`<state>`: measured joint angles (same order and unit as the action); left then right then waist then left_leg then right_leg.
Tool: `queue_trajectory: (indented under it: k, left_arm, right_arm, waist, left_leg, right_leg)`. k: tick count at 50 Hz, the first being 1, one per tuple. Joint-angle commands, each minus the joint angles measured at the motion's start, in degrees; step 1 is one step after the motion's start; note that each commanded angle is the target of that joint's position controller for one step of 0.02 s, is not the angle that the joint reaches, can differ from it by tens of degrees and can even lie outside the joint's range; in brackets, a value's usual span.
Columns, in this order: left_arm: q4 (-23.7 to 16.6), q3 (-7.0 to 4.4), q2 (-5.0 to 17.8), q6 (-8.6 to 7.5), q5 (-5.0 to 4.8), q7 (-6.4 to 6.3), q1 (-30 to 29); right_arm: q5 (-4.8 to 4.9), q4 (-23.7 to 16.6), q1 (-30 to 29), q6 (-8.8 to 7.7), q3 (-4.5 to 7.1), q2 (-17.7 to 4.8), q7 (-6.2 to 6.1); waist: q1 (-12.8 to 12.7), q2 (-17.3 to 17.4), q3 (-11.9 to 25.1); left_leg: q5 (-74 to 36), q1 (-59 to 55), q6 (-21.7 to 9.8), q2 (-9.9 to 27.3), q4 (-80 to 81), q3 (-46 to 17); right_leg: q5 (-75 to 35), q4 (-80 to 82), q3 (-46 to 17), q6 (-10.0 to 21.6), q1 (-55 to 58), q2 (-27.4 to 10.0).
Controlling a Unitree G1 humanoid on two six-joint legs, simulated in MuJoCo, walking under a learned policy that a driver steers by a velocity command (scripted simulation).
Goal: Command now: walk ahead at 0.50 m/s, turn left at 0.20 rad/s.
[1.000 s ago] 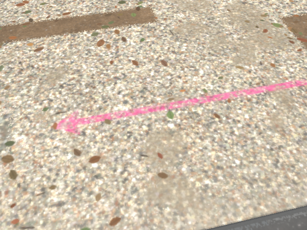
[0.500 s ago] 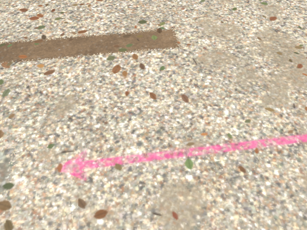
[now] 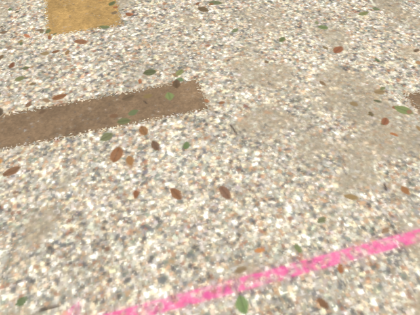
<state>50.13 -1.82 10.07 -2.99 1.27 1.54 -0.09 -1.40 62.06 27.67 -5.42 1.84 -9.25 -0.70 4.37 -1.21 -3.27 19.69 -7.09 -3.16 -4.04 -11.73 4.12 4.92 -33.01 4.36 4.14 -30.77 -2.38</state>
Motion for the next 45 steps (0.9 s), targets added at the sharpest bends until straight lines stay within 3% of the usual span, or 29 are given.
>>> queue_trajectory:
  k: [1,2,3,4,5,6,7,8,10,14,19,23,26,28,29,30,31,32,33,34,35,37,39,41,45]
  left_arm:
    - [-0.06,-2.21,6.53,-1.89,0.04,-1.01,10.02]
    - [2.85,-3.21,8.97,-2.65,1.02,-1.68,20.04]
    - [3.31,-4.65,15.09,-3.01,2.73,-2.39,28.18]
    - [3.28,-5.22,16.6,-1.96,1.51,-1.73,26.73]
    - [1.7,-4.27,12.26,-1.33,0.41,-1.49,19.82]
    - [0.86,-3.08,8.06,-1.65,0.05,-1.35,14.81]
    - [1.04,-2.5,6.04,-2.06,0.22,-1.37,12.91]
    - [1.84,-2.13,4.88,-2.49,0.01,-1.75,13.34]
    - [3.06,-1.93,4.37,-3.42,-0.27,-2.14,15.78]
    - [4.12,-2.28,6.02,-4.38,-0.41,-2.32,19.45]
    - [5.02,-1.99,6.31,-4.34,-0.32,-2.63,22.48]
    - [6.33,-2.35,8.06,-3.64,-0.18,-3.27,26.48]
    - [6.39,-2.78,9.83,-2.63,0.06,-3.83,26.12]
    - [5.92,-3.36,11.69,-1.53,0.23,-3.86,25.24]
    - [5.34,-3.53,12.31,-0.99,0.04,-3.52,24.57]
    - [3.73,-3.33,11.6,-0.9,-0.23,-3.17,23.53]
    - [-0.69,-2.08,4.53,-1.26,-0.67,-1.78,25.15]
    - [-2.94,-2.89,9.38,-2.08,-0.33,-1.45,16.63]
    - [-4.47,-2.6,8.7,-2.92,-1.03,-1.16,13.28]
    - [-3.78,-2.49,8.67,-3.44,-1.04,-1.3,14.56]
    - [-3.06,-2.66,8.78,-2.94,-0.39,-1.67,15.53]
    - [-2.72,-2.63,8.12,-0.52,1.1,-1.9,18.37]
    - [-3.55,-2.39,7.13,1.02,1.12,-1.78,17.99]
    - [-5.05,-2.18,7.15,1.68,0.94,-1.73,15.12]
    - [-8.39,-1.78,8.36,2.25,0.46,-1.83,7.54]
  right_arm:
    - [-0.12,-1.67,-0.33,-0.01,1.83,-9.85,-0.41]
    - [0.47,-2.43,-1.22,-0.01,1.59,-9.14,-0.17]
    - [2.14,-4.82,1.03,-0.06,0.52,-4.88,0.26]
    - [3.13,-4.2,6.12,0.36,1.03,-4.46,0.15]
    - [1.65,-4.31,1.51,1.07,2.1,-8.34,-0.14]
    - [1.18,-5.48,-3.31,1.06,2.06,-7.22,0.25]
    - [1.04,-5.75,-4.62,1.31,1.98,-5.54,0.5]
    - [0.06,-6.05,-5.05,2.05,2.23,-5.22,0.9]
    - [-0.47,-6.15,-4.05,3.55,2.31,-3.75,1.68]
    - [-0.42,-9.29,-10.98,4.85,2.41,-3.61,2.57]
    - [-0.22,-13.58,-21.78,4.61,1.54,-3.24,3.63]
    - [-0.55,-16.52,-27.89,4.46,1.12,-3.74,4.13]
    - [-0.76,-16.72,-26.01,4.49,1.75,-5.15,3.89]
    - [-0.83,-14.87,-18.53,4.33,2.77,-6.95,3.36]
    - [-1.06,-12.87,-11.78,3.81,3.64,-8.41,2.91]
    - [-1.86,-10.97,-4.06,3.43,5.32,-12.95,2.13]
    - [-1.6,-12.06,-6.14,3.64,6.72,-19.43,1.63]
    - [-0.04,-12.36,-3.83,4.47,6.61,-19.15,1.46]
    - [0.31,-11.97,-7.5,4.63,5.98,-17.23,0.99]
    - [0.67,-12.2,-10.21,4.36,5.21,-14.18,0.91]
    - [0.95,-12.87,-13.1,3.82,4.67,-12.55,0.67]
    - [1.64,-13.44,-14.35,2.55,3.87,-11.15,0.54]
    - [1.67,-13.1,-12.6,1.82,4.11,-12.96,0.65]
    - [1.41,-13.11,-10.23,2.14,4.3,-14.03,0.52]
    - [1.36,-13.72,-6.55,3.55,4.16,-14.05,0.02]
  waist:
    - [-8.18,4.85,3.17]
    - [-12.0,2.91,9.19]
    - [-12.8,-5.41,18.31]
    - [-10.04,-12.85,23.36]
    - [-7.83,-3.55,14.71]
    - [-7.04,-0.55,6.94]
    - [-5.52,-0.15,2.94]
    - [-4.33,-1.65,1.32]
    - [-2.97,-2.49,1.33]
    - [-2.81,-2.41,-0.16]
    - [-4.55,-2.49,-2.52]
    - [-6.26,-2.52,-3.24]
    - [-4.43,-4.24,-0.92]
    - [-1.27,-5.19,3.55]
    - [1.71,-3.89,7.37]
    - [5.44,1.11,12.17]
    - [0.14,14.65,15.15]
    - [3.19,4.48,15.69]
    - [1.15,2.96,7.71]
    - [-1.54,-0.21,3.93]
    - [-3.89,-1.41,1.86]
    - [-6.5,-0.5,3.11]
    - [-7.08,0.56,3.95]
    - [-6.04,2.59,4.71]
    - [-3.03,5.06,5.25]
  left_leg:
    - [-55.23,2.26,-6.08,15.14,-15.44,-6.45]
    - [-46.52,10.37,-5.06,12.48,-27.37,-5.07]
    - [-20.8,25.72,-3.22,6.73,-46.57,-2.04]
    - [10.45,38.01,-2.61,-0.38,-60.77,-3.67]
    - [5.71,41.51,-3.17,4.52,-63.37,-7.27]
    - [0.98,41.78,-3.01,6.54,-61.23,-7.29]
    - [-1.71,40.04,-2.89,8.28,-58.28,-7.13]
    - [-2.86,38.4,-2.55,9.37,-56.23,-7.14]
    - [-4.61,36.94,-1.89,9.55,-55.58,-6.28]
    - [-11.83,44.38,-0.94,10.61,-52.32,-4.87]
    - [-20.37,44.69,-0.41,9.4,-36.05,-0.88]
    - [-18.37,43.26,-2.47,7.78,-27.43,3.25]
    - [-10.81,37.78,-5.55,3.82,-25.13,5.9]
    - [-4.89,29.65,-8.15,-0.03,-23.47,6.84]
    - [-5.79,20.49,-9.68,-1.62,-19.05,5.89]
    - [-2.14,7.14,-12.61,4.81,-14.56,-4.66]
    - [-3.76,-10.01,-21.69,22.0,-10.99,-35.59]
    - [-2.49,-9.12,-21.81,23.17,-4.14,-44.28]
    - [-5.91,-2.7,-19.64,22.43,-2.83,-35.33]
    - [-13.49,4.47,-17.13,20.03,-1.91,-30.05]
    - [-25.31,9.62,-15.22,17.2,-2.15,-24.63]
    - [-44.47,14.65,-14.03,14.0,-3.78,-17.88]
    - [-55.18,15.84,-13.05,11.72,-5.54,-14.59]
    - [-59.06,15.2,-11.33,10.04,-6.92,-13.58]
    - [-58.27,11.47,-7.98,8.96,-9.16,-15.56]
  right_leg:
    - [3.55,5.65,1.01,2.53,13.44,4.02]
    - [1.32,7.17,-2.26,4.17,28.58,0.58]
    - [7.49,8.88,-21.64,7.73,45.19,-16.1]
    - [9.71,16.54,-41.75,12.85,50.04,-24.83]
    - [15.23,17.79,-34.86,10.7,41.73,-21.95]
    - [14.46,20.22,-26.65,8.91,32.62,-19.39]
    - [10.6,22.42,-20.22,6.51,26.58,-16.74]
    - [6.69,23.3,-15.34,4.96,23.05,-14.69]
    - [0.84,24.05,-9.75,3.87,21.16,-13.25]
    - [-6.05,25.21,-2.12,3.5,23.25,-12.38]
    - [-13.62,24.87,5.3,2.59,25.38,-10.7]
    - [-21.19,22.79,8.49,2.48,32.63,-12.86]
    - [-41.8,14.63,11.22,2.13,37.46,-13.73]
    - [-50.76,1.46,11.89,2.26,38.43,-14.07]
    - [-45.48,-9.97,12.33,1.48,34.87,-13.7]
    - [-28.62,-26.87,12.54,-0.46,23.31,-11.91]
    - [26.44,-47.96,9.07,-4.15,-4.35,0.62]
    - [24.49,-51.35,-4.08,-3.92,-11.35,1.97]
    - [17.6,-48.07,-5.4,-3.27,-14.4,-1.52]
    - [13.71,-42.32,-5.32,-3.14,-11.03,-3.42]
    - [12.95,-38.98,-5.33,-3.77,-7.24,-4.32]
    - [14.03,-35.27,-5.42,-5.69,-0.65,-4.43]
    - [12.9,-31.84,-4.32,-6.97,-0.31,-3.45]
    - [9.63,-28.37,-3.47,-7.51,-2.01,-2.57]
    - [4.55,-21.17,-3.74,-7.48,-5.55,-1.24]
